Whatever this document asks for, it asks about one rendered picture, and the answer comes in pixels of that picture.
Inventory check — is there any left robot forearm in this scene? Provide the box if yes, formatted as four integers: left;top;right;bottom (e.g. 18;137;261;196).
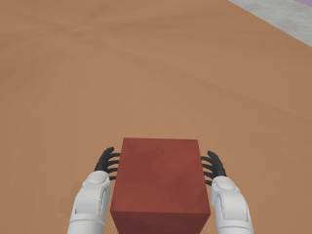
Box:
67;171;111;234

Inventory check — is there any left robot hand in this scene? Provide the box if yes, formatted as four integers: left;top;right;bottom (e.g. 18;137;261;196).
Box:
94;146;121;180

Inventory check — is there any right robot forearm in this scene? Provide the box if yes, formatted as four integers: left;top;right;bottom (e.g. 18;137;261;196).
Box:
211;175;254;234

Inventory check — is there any carton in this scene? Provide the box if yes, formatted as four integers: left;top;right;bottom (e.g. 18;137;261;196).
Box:
109;137;211;234

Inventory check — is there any right robot hand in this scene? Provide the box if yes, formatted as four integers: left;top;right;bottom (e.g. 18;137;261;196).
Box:
201;150;227;186

